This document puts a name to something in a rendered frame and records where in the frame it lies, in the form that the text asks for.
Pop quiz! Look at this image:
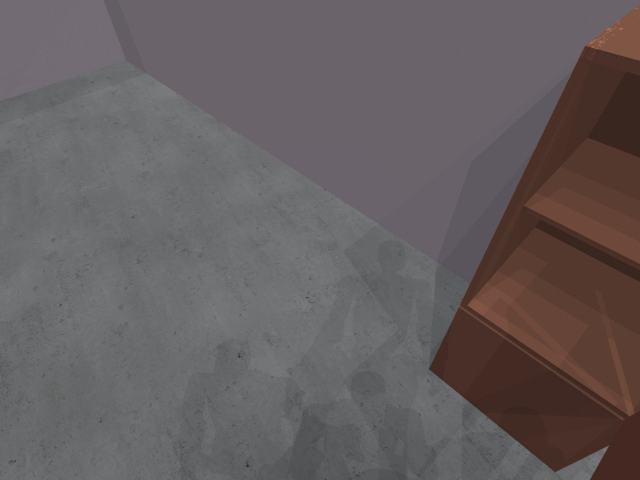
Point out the cupboard door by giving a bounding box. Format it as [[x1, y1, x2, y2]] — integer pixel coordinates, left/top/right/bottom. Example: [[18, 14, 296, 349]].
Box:
[[590, 411, 640, 480]]

